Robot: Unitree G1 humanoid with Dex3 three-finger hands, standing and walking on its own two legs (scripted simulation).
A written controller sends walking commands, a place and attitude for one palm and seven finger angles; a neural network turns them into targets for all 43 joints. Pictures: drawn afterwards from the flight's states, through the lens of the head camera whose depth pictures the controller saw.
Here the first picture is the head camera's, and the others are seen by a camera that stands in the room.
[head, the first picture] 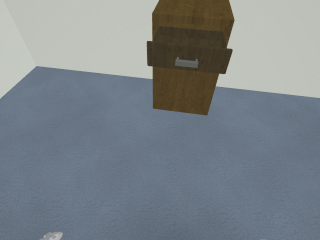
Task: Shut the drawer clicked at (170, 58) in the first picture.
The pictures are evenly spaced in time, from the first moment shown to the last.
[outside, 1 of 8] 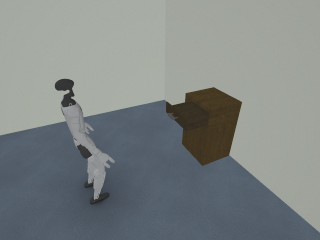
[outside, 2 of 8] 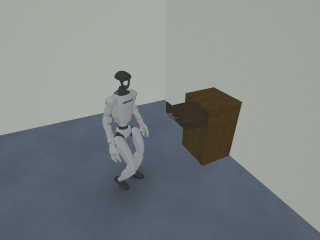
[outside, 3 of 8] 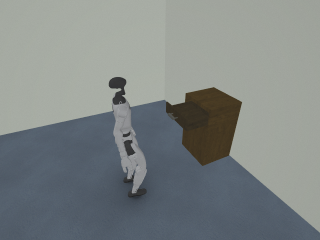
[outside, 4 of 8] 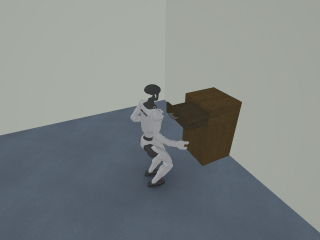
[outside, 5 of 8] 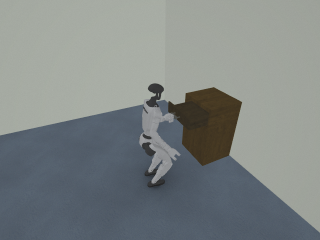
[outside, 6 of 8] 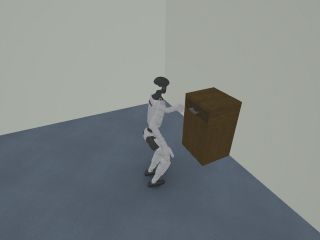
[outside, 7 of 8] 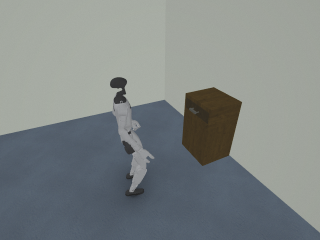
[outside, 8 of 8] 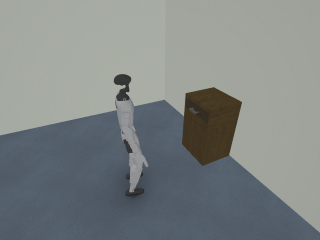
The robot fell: no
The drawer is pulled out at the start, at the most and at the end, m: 0.29 0.29 0.00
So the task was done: yes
